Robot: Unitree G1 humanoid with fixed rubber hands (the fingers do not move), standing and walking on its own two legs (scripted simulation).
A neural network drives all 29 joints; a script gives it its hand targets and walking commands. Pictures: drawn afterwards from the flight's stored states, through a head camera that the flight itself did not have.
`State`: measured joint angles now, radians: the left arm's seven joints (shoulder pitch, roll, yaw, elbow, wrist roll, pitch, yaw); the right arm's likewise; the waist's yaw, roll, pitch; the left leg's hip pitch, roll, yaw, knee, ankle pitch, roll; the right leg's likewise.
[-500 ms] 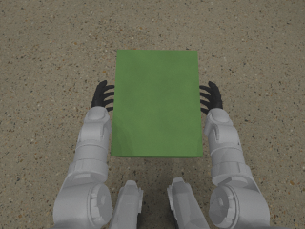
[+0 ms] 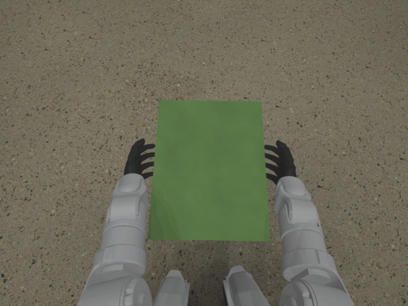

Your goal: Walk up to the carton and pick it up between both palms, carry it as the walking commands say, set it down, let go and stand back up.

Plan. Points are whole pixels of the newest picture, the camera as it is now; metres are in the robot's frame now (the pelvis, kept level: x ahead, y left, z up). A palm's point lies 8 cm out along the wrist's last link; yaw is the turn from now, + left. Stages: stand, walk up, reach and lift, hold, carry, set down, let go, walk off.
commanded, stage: reach and lift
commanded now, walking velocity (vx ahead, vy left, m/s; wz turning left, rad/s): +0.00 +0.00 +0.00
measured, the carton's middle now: (208, 175) +0.42 -0.01 -0.12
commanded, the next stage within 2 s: none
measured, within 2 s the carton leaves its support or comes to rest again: neither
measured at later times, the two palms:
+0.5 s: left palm (124, 172) +0.37 +0.14 +0.03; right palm (302, 176) +0.35 -0.17 +0.03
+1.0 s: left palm (109, 169) +0.35 +0.14 +0.10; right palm (322, 171) +0.33 -0.17 +0.10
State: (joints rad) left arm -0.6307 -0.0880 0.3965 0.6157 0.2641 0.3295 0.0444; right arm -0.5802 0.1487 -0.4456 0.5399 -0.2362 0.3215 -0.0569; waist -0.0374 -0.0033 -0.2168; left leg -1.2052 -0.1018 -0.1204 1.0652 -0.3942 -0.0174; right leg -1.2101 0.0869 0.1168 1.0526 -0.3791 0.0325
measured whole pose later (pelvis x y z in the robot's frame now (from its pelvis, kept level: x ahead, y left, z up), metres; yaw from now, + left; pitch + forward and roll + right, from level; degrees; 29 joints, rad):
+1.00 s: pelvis +0.03 +0.00 +0.09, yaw +0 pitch +7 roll +0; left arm -0.38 -0.15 0.32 0.48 0.30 0.49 -0.01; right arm -0.34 0.17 -0.37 0.42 -0.30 0.50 -0.01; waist -0.03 -0.01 -0.10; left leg -0.38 -0.07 -0.14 0.48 -0.21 0.00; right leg -0.39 0.04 0.13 0.47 -0.20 0.02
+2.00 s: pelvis +0.04 +0.00 +0.10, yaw +0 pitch -6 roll +0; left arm -0.30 -0.16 0.27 0.29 0.32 0.74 0.00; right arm -0.31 0.16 -0.28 0.29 -0.31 0.74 -0.01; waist 0.01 0.00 -0.02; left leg -0.04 -0.05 -0.12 0.34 -0.19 0.00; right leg -0.06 0.04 0.13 0.34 -0.18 0.01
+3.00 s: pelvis +0.03 -0.01 +0.10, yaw +0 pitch -7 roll +0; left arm -0.26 -0.15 0.23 0.24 0.30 0.76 0.00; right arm -0.27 0.15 -0.24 0.25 -0.29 0.76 0.00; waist 0.00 0.00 -0.02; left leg -0.03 -0.05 -0.12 0.35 -0.19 0.00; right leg -0.05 0.04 0.12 0.36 -0.18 0.00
